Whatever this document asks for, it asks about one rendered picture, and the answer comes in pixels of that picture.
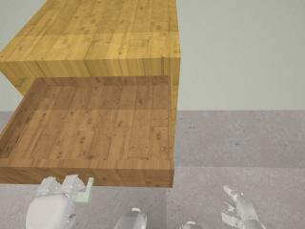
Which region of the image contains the handle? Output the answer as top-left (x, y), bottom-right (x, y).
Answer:
top-left (49, 177), bottom-right (94, 204)

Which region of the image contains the drawer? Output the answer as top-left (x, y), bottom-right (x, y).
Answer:
top-left (0, 75), bottom-right (174, 188)

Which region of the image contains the cabinet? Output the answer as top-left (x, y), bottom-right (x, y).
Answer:
top-left (0, 0), bottom-right (181, 152)

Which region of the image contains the left robot hand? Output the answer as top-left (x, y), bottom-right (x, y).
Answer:
top-left (26, 174), bottom-right (85, 229)

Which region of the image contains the left robot thigh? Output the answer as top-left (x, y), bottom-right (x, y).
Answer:
top-left (113, 210), bottom-right (147, 229)

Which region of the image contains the right robot forearm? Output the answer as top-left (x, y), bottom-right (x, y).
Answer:
top-left (241, 219), bottom-right (266, 229)

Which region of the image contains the right robot hand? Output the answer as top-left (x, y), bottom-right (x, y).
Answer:
top-left (221, 184), bottom-right (258, 229)

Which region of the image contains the robot left shin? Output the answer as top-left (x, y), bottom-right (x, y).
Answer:
top-left (132, 207), bottom-right (141, 212)

